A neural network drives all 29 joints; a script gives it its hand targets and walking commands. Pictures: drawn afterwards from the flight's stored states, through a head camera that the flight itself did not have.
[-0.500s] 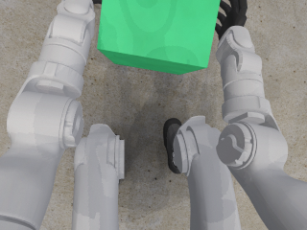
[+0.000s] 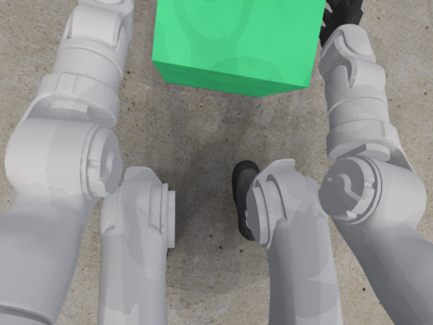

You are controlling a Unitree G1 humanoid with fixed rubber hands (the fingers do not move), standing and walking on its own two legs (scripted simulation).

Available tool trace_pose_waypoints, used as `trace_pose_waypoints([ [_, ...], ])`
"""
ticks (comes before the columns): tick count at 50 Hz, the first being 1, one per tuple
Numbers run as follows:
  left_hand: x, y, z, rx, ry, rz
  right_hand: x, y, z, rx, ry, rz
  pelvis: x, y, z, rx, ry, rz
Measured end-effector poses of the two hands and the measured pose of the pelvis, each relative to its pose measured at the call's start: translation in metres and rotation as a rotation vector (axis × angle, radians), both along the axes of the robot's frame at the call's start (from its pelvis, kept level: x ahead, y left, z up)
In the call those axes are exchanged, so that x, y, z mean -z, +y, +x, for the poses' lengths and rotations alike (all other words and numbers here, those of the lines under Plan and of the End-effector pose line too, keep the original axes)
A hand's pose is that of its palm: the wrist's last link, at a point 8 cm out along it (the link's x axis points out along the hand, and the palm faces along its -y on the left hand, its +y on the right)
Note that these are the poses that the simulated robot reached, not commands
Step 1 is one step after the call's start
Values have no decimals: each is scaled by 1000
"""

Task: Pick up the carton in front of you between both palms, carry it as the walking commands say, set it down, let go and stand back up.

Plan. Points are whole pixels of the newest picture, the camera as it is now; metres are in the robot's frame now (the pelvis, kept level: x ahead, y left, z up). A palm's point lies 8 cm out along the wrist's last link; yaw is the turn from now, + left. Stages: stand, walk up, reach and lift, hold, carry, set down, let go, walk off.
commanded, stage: set down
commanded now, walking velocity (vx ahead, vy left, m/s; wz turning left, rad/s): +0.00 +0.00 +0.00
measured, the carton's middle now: (229, 24) +0.54 -0.04 -0.24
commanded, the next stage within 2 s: let go in 1.64 s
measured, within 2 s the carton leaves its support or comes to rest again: neither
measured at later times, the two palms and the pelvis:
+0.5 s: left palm out of the picture +0.55 +0.16 -0.20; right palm (335, 48) +0.50 -0.20 -0.18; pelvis +0.00 +0.00 +0.00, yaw +0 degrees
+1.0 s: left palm out of the picture +0.59 +0.16 -0.05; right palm (404, 22) +0.50 -0.21 -0.05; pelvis +0.00 -0.01 +0.07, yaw +0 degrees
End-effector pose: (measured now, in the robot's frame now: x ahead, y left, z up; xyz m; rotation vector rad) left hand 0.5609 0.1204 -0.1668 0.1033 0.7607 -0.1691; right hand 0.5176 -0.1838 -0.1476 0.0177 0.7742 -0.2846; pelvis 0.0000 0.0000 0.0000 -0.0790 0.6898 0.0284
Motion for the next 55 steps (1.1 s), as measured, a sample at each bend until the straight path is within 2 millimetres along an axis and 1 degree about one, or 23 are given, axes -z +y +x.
trace_pose_waypoints([
  [15, 6, -4, 1, 24, -27, -25, 9, -7, -2, -5, 14, -2, 2, 1, -1, 3, -30, -3],
  [19, 14, -1, -2, 24, -25, -6, 13, -6, -7, -8, 18, -5, 2, 0, -2, 2, -47, -9],
  [21, 22, 8, -5, -6, -22, 25, 18, -9, -12, 2, 25, -12, 2, 0, -3, 1, -56, -12],
  [23, 28, 24, -8, -43, -16, 57, 23, -13, -17, 14, 35, -24, 2, -1, -4, -1, -65, -12],
  [25, 30, 40, -8, -67, -16, 84, 28, -17, -21, 22, 44, -29, 2, -2, -4, -3, -70, -11],
  [27, 27, 51, -5, -77, -25, 99, 31, -21, -22, 26, 41, -32, 3, -2, -4, -3, -70, -8],
  [30, 17, 56, 4, -77, -49, 97, 28, -25, -19, 30, 12, -32, 3, -3, -4, -5, -65, -6],
  [34, -3, 49, 19, -72, -88, 74, 17, -24, -14, 33, -32, -28, 2, -5, -4, -7, -49, -4],
  [37, -21, 41, 26, -68, -120, 67, 2, -21, -11, 36, -73, -24, -2, -6, -4, 0, -35, 0],
  [39, -35, 37, 29, -66, -137, 70, -12, -20, -10, 40, -102, -21, -7, -6, -4, 6, -27, 5],
  [42, -58, 36, 29, -70, -139, 79, -36, -19, -11, 48, -121, -19, -21, -7, -3, 12, -9, 11],
  [47, -95, 41, 25, -84, -111, 86, -73, -21, -14, 57, -116, -18, -50, -7, 0, 17, 39, 19],
  [55, -146, 50, 26, -90, -108, 80, -123, -22, -14, 52, -121, -23, -91, -8, 4, 15, 106, 26],
])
